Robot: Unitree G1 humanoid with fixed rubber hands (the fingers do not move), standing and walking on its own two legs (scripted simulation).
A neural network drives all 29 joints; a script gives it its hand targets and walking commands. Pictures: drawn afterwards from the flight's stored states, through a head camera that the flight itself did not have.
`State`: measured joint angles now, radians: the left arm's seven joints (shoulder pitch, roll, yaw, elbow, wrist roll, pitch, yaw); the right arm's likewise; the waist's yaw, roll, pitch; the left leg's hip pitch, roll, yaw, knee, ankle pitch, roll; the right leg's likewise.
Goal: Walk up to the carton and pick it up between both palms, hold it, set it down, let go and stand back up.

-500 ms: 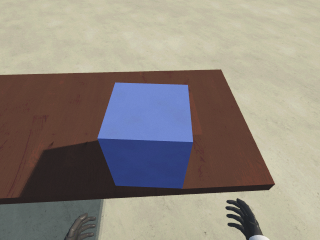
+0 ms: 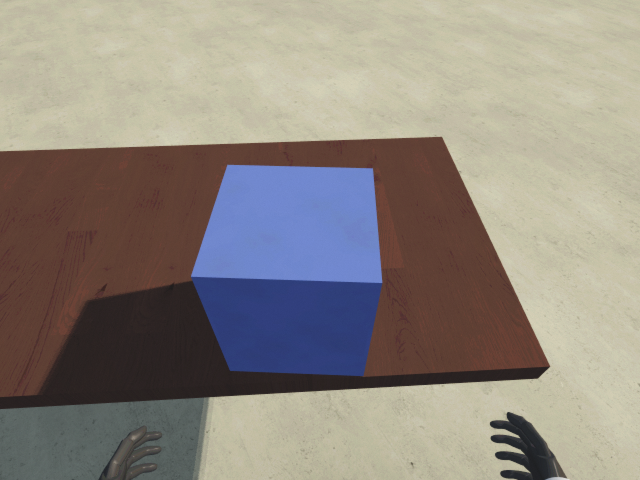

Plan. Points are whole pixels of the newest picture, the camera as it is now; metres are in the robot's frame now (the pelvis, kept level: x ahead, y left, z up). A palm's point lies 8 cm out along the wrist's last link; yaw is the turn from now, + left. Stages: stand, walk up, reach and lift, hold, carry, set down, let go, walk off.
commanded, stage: stand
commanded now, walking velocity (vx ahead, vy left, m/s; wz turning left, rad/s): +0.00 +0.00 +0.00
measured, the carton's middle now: (298, 274) +0.41 +0.02 +0.00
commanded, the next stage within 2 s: none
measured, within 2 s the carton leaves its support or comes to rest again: neither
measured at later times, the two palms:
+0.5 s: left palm out of the picture +0.13 +0.26 -0.07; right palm out of the picture +0.12 -0.28 -0.09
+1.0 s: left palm out of the picture +0.12 +0.25 -0.07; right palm out of the picture +0.10 -0.28 -0.09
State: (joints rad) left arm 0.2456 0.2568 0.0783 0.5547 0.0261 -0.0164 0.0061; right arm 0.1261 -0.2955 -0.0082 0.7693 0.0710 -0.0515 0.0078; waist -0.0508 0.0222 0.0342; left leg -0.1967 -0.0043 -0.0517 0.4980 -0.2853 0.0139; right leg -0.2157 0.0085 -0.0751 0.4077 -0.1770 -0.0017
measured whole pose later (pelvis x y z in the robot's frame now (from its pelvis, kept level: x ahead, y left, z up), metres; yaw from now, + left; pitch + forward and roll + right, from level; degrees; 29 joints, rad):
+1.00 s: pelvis -0.02 -0.01 +0.00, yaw +0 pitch -3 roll -1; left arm 0.30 0.26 0.08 0.56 0.03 -0.03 0.00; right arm 0.13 -0.32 -0.01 0.81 0.07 -0.03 0.01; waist -0.05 0.03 0.03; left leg -0.19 0.00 -0.05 0.50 -0.26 0.00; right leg -0.22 0.01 -0.08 0.42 -0.16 -0.01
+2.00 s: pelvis -0.02 -0.01 +0.00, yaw +0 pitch -3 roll -1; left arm 0.30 0.27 0.08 0.57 0.02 -0.03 0.00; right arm 0.14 -0.32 -0.01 0.86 0.07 -0.03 0.02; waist -0.05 0.03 0.03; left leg -0.19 0.00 -0.05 0.50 -0.25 0.00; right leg -0.22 0.01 -0.08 0.43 -0.16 -0.01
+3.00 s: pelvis -0.02 -0.01 +0.00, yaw +0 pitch -3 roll -1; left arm 0.29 0.27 0.08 0.62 0.01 -0.03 0.00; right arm 0.14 -0.33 -0.01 0.91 0.07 -0.03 0.02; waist -0.05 0.02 0.03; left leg -0.19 0.00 -0.05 0.50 -0.26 0.00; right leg -0.22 0.01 -0.08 0.43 -0.16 -0.01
